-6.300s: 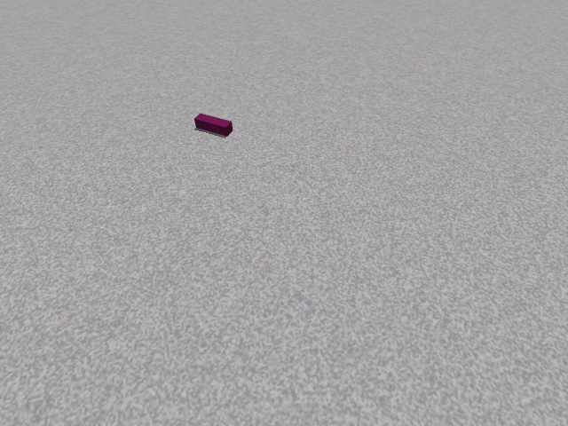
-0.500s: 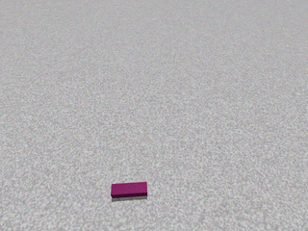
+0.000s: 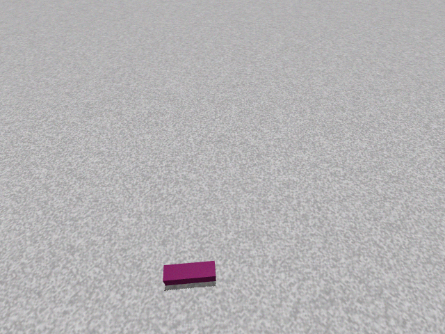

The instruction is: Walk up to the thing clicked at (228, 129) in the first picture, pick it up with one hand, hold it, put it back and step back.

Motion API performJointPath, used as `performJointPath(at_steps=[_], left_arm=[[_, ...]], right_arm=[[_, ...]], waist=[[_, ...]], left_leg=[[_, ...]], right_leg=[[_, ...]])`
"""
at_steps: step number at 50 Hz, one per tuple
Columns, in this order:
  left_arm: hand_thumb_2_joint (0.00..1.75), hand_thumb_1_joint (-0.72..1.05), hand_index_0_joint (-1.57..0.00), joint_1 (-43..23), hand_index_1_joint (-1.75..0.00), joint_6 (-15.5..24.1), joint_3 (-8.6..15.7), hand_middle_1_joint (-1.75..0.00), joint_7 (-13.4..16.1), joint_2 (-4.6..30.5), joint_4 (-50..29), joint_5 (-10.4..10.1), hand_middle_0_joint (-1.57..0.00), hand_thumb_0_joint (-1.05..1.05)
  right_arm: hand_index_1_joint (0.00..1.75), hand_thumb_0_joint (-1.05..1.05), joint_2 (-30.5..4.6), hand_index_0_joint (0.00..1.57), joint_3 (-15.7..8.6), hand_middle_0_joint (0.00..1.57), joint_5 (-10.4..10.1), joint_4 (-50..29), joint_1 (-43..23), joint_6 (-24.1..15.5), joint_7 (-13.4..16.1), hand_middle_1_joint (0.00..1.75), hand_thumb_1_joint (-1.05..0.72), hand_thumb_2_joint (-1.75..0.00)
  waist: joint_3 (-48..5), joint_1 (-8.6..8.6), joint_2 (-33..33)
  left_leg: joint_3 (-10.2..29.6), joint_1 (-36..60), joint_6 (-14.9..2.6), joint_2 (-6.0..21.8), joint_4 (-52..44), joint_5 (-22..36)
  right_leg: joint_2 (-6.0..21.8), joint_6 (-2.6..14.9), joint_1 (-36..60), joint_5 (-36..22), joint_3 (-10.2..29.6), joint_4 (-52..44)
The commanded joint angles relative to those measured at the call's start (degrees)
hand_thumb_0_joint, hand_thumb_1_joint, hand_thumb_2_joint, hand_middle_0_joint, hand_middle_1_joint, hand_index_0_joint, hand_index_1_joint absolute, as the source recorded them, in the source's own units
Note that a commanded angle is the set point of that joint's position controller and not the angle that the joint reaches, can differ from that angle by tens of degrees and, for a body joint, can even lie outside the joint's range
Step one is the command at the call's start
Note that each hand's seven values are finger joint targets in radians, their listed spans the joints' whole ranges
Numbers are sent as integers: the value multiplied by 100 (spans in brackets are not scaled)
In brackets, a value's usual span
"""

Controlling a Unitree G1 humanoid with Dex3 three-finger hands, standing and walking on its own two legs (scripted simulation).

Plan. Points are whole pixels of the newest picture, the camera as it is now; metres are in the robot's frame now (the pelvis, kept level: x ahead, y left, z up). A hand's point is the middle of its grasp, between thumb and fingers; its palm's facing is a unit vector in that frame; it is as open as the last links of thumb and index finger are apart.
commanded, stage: stand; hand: left
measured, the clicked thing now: (190, 273) +0.49 +0.16 -0.75
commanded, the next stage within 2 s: none
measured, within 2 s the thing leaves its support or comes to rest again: neither
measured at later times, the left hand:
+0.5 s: hand out of the picture +0.07 +0.25 -0.15, palm faces +0.00 -0.94 -0.35, open 7.4 cm
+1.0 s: hand out of the picture +0.06 +0.26 -0.16, palm faces -0.01 -0.94 -0.35, open 7.4 cm
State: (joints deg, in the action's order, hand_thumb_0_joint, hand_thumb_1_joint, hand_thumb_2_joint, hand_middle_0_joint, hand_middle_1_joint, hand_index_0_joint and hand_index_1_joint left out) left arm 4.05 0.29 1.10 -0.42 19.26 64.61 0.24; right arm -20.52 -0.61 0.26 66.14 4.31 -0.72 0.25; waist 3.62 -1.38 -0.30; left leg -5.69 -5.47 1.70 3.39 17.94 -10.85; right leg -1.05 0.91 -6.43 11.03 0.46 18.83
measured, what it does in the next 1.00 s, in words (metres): stands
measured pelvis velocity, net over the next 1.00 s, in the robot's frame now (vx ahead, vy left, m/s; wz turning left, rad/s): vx -0.01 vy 0.00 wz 0.02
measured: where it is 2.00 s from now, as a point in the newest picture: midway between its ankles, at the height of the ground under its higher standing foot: outside the picture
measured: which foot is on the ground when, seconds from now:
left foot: down 0.00-1.00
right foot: down 0.00-1.00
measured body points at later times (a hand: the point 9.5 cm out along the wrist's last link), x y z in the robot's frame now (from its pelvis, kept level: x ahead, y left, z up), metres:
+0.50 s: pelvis -0.01 +0.00 +0.00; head +0.00 -0.01 +0.45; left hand +0.07 +0.30 -0.13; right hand +0.08 -0.30 -0.14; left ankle -0.01 +0.13 -0.75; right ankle -0.01 -0.11 -0.75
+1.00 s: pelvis -0.01 +0.00 +0.00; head +0.00 +0.00 +0.45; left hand +0.06 +0.31 -0.13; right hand +0.06 -0.30 -0.14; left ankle -0.01 +0.13 -0.75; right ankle -0.01 -0.11 -0.75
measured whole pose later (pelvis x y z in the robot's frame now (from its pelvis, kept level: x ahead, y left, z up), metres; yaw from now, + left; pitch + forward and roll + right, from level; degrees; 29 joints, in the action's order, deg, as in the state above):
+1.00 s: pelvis -0.01 +0.00 +0.00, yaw +1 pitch -2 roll +0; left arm 5.9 0.8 0.0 0.1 19.8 65.6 0.5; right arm -19.7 -0.4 0.6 66.6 5.9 -0.5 -0.5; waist 2.4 -0.7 -0.1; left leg -4.5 -5.8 1.2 2.6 16.7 -9.0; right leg -0.3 0.5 -6.1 9.5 -0.7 17.4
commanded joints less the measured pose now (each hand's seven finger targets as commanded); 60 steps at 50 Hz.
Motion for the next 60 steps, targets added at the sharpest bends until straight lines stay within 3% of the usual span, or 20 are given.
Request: performJointPath(at_steps=[1, 10, 15, 34, 60], left_arm=[[90, 90, -20, -284, -30, 152, 207, -30, 91, 1278, -287, -37, -20, 0], [90, 90, -20, -300, -30, 164, 183, -30, 114, 1277, -235, -28, -20, 0], [90, 90, -20, -318, -30, 163, 186, -30, 112, 1315, -230, -29, -20, 0], [90, 90, -20, -191, -30, 170, 130, -30, 115, 1343, -226, 12, -20, 0], [90, 90, -20, -53, -30, 175, 68, -30, 106, 1290, -262, 21, -20, 0]], right_arm=[[30, 0, -1166, 20, -168, 20, 20, -326, -313, -104, 29, 30, -90, -90], [30, 0, -1135, 20, -167, 20, 29, -304, -314, -100, 13, 30, -90, -90], [30, 0, -1087, 20, -156, 20, 37, -310, -315, -101, 5, 30, -90, -90], [30, 0, -1090, 20, -167, 20, 58, -311, -200, -87, -15, 30, -90, -90], [30, 0, -1166, 20, -174, 20, 43, -312, -103, -110, -11, 30, -90, -90]], waist=[[-735, 55, 45], [-698, 47, 94], [-586, 51, 65], [-457, 58, 57], [-563, 105, 43]], left_leg=[[567, 382, -169, 600, -229, 1153], [619, 448, -177, 635, -300, 1132], [629, 351, -164, 613, -364, 822], [703, 136, -192, 579, -375, 431], [747, 280, -214, 597, -348, 774]], right_leg=[[861, 36, 189, -1734, 562, -244], [852, -7, 88, -1590, 486, -322], [852, -10, 10, -1213, 492, -401], [847, -8, -123, -637, 496, -512], [877, 11, -81, -956, 455, -435]])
